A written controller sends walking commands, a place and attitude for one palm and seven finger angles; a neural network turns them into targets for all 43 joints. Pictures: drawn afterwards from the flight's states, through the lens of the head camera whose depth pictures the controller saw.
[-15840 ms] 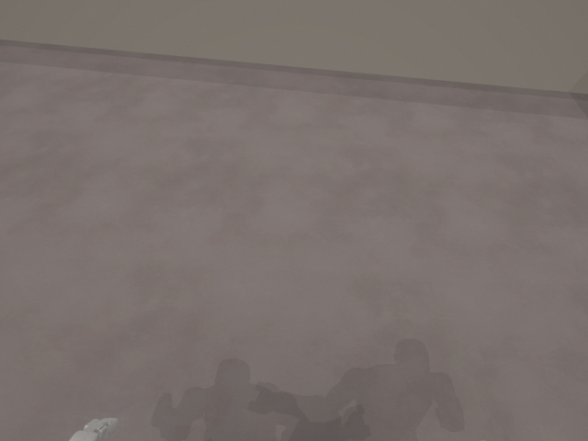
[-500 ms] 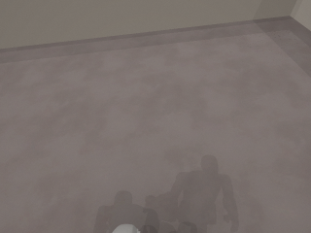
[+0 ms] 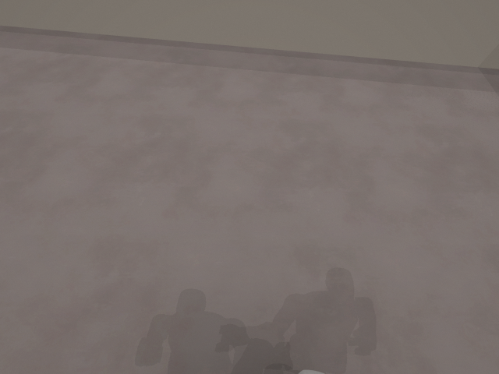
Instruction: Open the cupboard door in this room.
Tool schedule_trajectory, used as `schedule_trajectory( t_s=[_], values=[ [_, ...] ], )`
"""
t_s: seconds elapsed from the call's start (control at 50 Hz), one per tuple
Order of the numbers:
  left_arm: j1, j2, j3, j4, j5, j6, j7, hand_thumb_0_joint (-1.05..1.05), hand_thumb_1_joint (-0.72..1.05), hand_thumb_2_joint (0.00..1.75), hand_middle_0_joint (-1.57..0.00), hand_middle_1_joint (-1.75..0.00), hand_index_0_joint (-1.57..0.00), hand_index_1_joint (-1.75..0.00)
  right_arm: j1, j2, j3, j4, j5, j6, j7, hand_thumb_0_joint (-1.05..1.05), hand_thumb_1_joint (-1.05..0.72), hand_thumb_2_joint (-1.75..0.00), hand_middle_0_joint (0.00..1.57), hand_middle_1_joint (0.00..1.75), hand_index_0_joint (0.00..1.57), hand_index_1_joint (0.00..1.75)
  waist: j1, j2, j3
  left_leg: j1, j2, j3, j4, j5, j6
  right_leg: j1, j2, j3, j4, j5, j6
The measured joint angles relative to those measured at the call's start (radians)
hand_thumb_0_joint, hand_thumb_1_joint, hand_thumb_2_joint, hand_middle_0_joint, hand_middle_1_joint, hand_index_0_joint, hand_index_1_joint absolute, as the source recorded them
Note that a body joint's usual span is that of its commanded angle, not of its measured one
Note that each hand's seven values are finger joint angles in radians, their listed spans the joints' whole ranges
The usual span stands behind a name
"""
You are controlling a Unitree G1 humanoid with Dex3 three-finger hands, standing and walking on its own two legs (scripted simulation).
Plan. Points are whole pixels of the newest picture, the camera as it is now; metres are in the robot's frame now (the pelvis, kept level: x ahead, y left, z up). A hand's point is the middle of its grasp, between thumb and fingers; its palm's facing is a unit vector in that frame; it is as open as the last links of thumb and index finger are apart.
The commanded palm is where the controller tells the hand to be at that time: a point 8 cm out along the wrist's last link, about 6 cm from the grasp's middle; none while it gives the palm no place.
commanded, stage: turn or walk to find it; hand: left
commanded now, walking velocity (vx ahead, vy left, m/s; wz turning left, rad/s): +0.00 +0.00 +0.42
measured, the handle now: out of the picture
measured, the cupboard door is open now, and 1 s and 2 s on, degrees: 0 0 0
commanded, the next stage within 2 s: stand and wait in 0.64 s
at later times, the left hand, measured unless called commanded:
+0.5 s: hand out of the picture -0.01 +0.15 -0.15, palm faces +0.26 -0.93 -0.27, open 7.4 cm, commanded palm none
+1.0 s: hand out of the picture -0.08 +0.18 -0.18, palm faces +0.29 -0.93 -0.22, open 7.4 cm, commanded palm none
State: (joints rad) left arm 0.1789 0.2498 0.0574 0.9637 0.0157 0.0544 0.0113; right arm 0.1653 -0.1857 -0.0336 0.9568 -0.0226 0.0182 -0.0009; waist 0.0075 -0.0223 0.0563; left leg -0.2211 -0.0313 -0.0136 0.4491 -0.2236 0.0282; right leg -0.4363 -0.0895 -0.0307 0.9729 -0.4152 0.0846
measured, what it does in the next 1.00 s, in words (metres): steps on the spot: right foot, then left foot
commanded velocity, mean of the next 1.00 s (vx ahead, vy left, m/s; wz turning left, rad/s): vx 0.00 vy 0.00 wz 0.08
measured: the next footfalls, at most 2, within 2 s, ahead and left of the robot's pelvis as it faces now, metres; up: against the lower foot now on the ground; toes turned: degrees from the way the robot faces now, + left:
right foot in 0.14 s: +0.04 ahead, -0.13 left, +0.00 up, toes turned +0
left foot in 0.64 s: -0.04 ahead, +0.10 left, +0.00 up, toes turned +23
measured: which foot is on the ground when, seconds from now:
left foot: down 0.00-0.16, up 0.18-0.62, down 0.64-1.00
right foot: up 0.00-0.12, down 0.14-0.64, up 0.66-1.00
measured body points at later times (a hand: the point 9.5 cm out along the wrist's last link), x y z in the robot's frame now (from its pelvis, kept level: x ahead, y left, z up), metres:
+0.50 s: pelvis -0.02 -0.05 +0.00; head +0.02 -0.06 +0.45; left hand -0.03 +0.20 -0.13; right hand +0.07 -0.29 -0.16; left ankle -0.09 +0.11 -0.67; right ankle +0.00 -0.13 -0.74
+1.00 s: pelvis -0.04 -0.01 +0.00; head -0.03 +0.00 +0.45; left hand -0.10 +0.23 -0.16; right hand +0.11 -0.19 -0.15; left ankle -0.08 +0.09 -0.74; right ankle -0.02 -0.14 -0.70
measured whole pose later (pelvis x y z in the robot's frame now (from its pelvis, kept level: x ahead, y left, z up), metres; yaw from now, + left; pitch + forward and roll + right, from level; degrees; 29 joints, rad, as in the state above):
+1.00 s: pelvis -0.04 -0.01 +0.00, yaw +13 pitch -2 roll +1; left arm 0.27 0.19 0.04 1.05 0.02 0.07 0.01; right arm 0.12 -0.14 -0.03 0.99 -0.02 0.00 -0.02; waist 0.04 -0.01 0.06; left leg -0.16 0.03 0.17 0.47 -0.28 0.03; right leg -0.35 -0.07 -0.04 0.86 -0.45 0.06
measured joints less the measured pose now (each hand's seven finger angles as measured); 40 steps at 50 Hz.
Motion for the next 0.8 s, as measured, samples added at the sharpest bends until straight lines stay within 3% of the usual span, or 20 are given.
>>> schedule_trajectory(
  t_s=[0.1,0.14,0.16,0.2,0.24,0.3,0.36,0.44,0.58,0.64,0.68,0.72,0.8],
  values=[
    [-0.034,-0.025,-0.01,-0.026,-0.006,-0.012,0.003,0.01,0.9,0.9,-0.2,-0.3,-0.2,-0.3,0.026,-0.011,-0.012,0.004,-0.005,0.012,0.002,0.0,-0.91,-0.9,0.2,0.3,0.2,0.3,-0.028,0.031,0.004,-0.042,-0.011,-0.04,0.033,0.001,-0.021,0.087,0.029,-0.004,-0.219,-0.001,-0.009],
    [-0.036,-0.032,-0.015,-0.04,-0.007,-0.027,0.002,0.01,0.9,0.9,-0.2,-0.3,-0.2,-0.3,0.041,-0.017,-0.019,0.009,-0.002,0.018,0.003,0.0,-0.91,-0.9,0.2,0.3,0.2,0.3,-0.031,0.038,0.001,-0.071,-0.02,-0.054,0.07,-0.01,-0.036,0.152,0.037,-0.014,-0.377,0.089,-0.015],
    [-0.039,-0.045,-0.017,-0.04,-0.004,-0.037,0.004,0.01,0.9,0.9,-0.2,-0.3,-0.2,-0.3,0.044,-0.028,-0.025,0.013,0.002,0.021,0.004,0.0,-0.91,-0.9,0.2,0.3,0.2,0.3,-0.032,0.063,0.005,-0.089,-0.011,-0.069,0.103,-0.023,-0.043,0.164,0.051,-0.03,-0.404,0.115,-0.037],
    [-0.035,-0.065,-0.028,-0.047,0.003,-0.048,0.005,0.01,0.9,0.9,-0.2,-0.3,-0.2,-0.3,0.053,-0.042,-0.037,0.021,0.005,0.033,0.003,0.0,-0.91,-0.9,0.2,0.3,0.2,0.3,-0.037,0.086,0.014,-0.146,-0.018,-0.075,0.261,-0.174,-0.049,0.167,0.05,-0.059,-0.39,0.11,-0.091],
    [-0.019,-0.077,-0.031,-0.053,0.003,-0.052,0.007,0.01,0.9,0.9,-0.2,-0.3,-0.2,-0.3,0.062,-0.05,-0.044,0.029,0.001,0.047,0.006,0.0,-0.91,-0.9,0.2,0.3,0.2,0.29,-0.035,0.08,0.011,-0.212,-0.03,-0.056,0.461,-0.234,-0.053,0.18,0.031,-0.077,-0.404,0.107,-0.116],
    [0.004,-0.089,-0.032,-0.048,0.001,-0.047,0.01,0.01,0.9,0.9,-0.21,-0.3,-0.2,-0.3,0.067,-0.062,-0.053,0.038,-0.002,0.053,0.014,0.0,-0.91,-0.9,0.2,0.3,0.2,0.29,-0.035,0.075,0.013,-0.268,-0.008,-0.035,0.661,-0.182,-0.067,0.207,0.016,-0.101,-0.452,0.129,-0.12],
    [0.021,-0.096,-0.035,-0.038,0.001,-0.048,0.01,0.01,0.9,0.9,-0.21,-0.3,-0.2,-0.3,0.075,-0.069,-0.056,0.044,-0.003,0.054,0.017,0.0,-0.91,-0.9,0.2,0.3,0.2,0.29,-0.037,0.071,0.014,-0.278,0.025,-0.032,0.723,-0.134,-0.086,0.223,0.007,-0.132,-0.48,0.142,-0.121],
    [0.04,-0.095,-0.03,-0.027,0.006,-0.052,0.013,0.01,0.91,0.9,-0.21,-0.3,-0.2,-0.3,0.074,-0.069,-0.053,0.057,-0.002,0.061,0.016,0.0,-0.91,-0.9,0.2,0.3,0.19,0.29,-0.028,0.057,0.018,-0.244,0.059,-0.022,0.666,-0.146,-0.105,0.227,-0.009,-0.17,-0.486,0.142,-0.12],
    [0.066,-0.06,-0.019,-0.004,0.016,-0.05,0.007,0.01,0.9,0.9,-0.21,-0.3,-0.2,-0.3,0.013,-0.056,-0.031,0.051,0.009,0.049,0.011,0.01,-0.91,-0.9,0.2,0.3,0.19,0.29,0.012,0.018,0.036,-0.115,0.068,0.05,0.346,-0.223,-0.097,0.205,-0.051,-0.22,-0.432,0.121,-0.095],
    [0.081,-0.035,-0.01,0.01,0.011,-0.038,0.006,0.01,0.9,0.9,-0.21,-0.3,-0.2,-0.3,-0.012,-0.051,-0.022,0.025,0.011,0.027,0.013,0.01,-0.91,-0.9,0.2,0.3,0.19,0.29,0.015,0.008,0.03,-0.035,0.061,0.084,0.144,-0.096,-0.081,0.181,-0.071,-0.246,-0.363,0.09,-0.07],
    [0.08,-0.009,-0.001,0.023,0.004,-0.019,0.007,0.01,0.9,0.9,-0.21,-0.3,-0.2,-0.3,-0.03,-0.033,-0.019,0.014,0.007,0.009,0.013,0.0,-0.91,-0.9,0.2,0.3,0.19,0.29,0.022,-0.027,0.033,-0.036,0.038,0.092,0.144,-0.084,-0.031,0.134,-0.088,-0.193,-0.25,0.003,-0.049],
    [0.079,0.007,0.003,0.037,0.003,0.0,0.013,0.01,0.9,0.9,-0.21,-0.3,-0.2,-0.3,-0.04,-0.017,-0.007,0.008,0.004,0.0,0.008,0.0,-0.91,-0.9,0.2,0.3,0.2,0.29,0.031,-0.039,0.029,-0.025,0.035,0.094,0.143,-0.101,-0.002,0.085,-0.06,-0.114,-0.115,-0.092,-0.039],
    [0.073,0.008,-0.002,0.07,0.004,0.002,0.011,0.01,0.91,0.9,-0.2,-0.3,-0.2,-0.3,-0.046,0.008,0.012,0.018,0.002,-0.014,-0.014,0.0,-0.91,-0.9,0.2,0.3,0.2,0.29,0.037,-0.029,0.006,0.025,0.034,0.091,0.052,-0.061,0.008,0.039,-0.017,-0.019,0.013,-0.037,-0.035]
  ],
)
